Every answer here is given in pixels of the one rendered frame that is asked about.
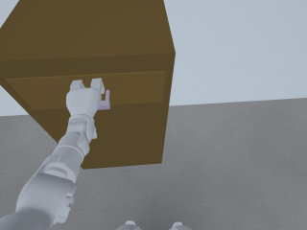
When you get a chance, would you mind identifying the left robot forearm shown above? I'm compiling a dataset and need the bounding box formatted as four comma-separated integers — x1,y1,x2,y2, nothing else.
15,114,95,212

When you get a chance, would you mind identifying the robot left upper arm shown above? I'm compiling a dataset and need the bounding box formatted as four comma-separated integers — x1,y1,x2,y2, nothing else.
0,172,77,230

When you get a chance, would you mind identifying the robot shin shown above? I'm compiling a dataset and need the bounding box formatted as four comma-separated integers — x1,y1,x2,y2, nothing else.
126,220,136,226
172,221,182,228

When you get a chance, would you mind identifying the cabinet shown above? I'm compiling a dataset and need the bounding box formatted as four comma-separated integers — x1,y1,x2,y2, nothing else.
0,0,176,170

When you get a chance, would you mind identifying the drawer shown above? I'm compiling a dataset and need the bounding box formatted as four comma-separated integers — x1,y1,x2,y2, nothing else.
5,71,165,109

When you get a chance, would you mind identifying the robot right shin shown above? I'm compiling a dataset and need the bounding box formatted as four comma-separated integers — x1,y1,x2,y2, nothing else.
172,221,182,228

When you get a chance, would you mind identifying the robot left hand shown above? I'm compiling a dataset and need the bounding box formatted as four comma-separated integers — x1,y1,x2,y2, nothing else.
66,78,105,139

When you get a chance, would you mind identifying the handle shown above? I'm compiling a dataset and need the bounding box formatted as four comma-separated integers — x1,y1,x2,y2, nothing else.
98,90,110,110

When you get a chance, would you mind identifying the robot left shin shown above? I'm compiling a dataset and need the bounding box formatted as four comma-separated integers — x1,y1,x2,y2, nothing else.
126,220,136,226

